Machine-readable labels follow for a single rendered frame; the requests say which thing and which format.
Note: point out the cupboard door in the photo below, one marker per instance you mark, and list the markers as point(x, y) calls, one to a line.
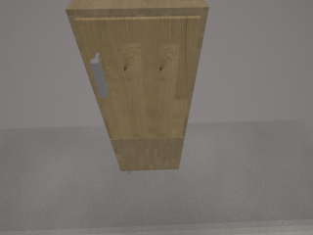
point(148, 64)

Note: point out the handle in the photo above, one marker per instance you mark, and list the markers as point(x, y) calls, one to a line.
point(99, 76)

